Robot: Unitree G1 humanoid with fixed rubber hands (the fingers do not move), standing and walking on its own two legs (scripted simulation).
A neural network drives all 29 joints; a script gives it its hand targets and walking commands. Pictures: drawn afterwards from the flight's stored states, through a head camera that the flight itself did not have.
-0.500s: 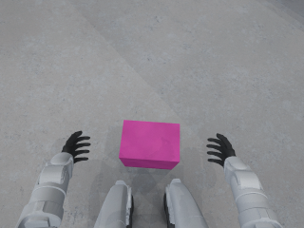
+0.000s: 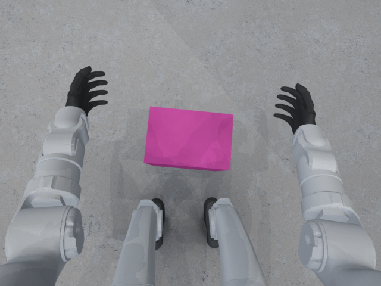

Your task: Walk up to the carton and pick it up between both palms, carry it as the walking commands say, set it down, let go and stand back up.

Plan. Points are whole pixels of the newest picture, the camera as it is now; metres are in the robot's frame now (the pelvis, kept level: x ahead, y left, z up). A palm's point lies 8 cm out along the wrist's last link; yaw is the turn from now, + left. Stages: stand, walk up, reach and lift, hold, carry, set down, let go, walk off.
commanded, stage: reach and lift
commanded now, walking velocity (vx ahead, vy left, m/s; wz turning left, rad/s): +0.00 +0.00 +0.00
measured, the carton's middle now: (187, 143) +0.43 -0.02 -0.51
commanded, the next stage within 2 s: none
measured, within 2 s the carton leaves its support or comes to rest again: neither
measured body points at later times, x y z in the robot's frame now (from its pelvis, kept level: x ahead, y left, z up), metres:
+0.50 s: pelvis -0.02 +0.00 -0.07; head +0.28 +0.01 +0.27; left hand +0.48 +0.22 -0.19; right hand +0.45 -0.24 -0.18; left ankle +0.07 +0.12 -0.62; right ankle +0.07 -0.13 -0.62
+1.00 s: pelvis -0.05 +0.00 -0.20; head +0.29 +0.00 +0.10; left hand +0.49 +0.21 -0.35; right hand +0.46 -0.24 -0.34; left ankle +0.07 +0.12 -0.62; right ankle +0.06 -0.13 -0.62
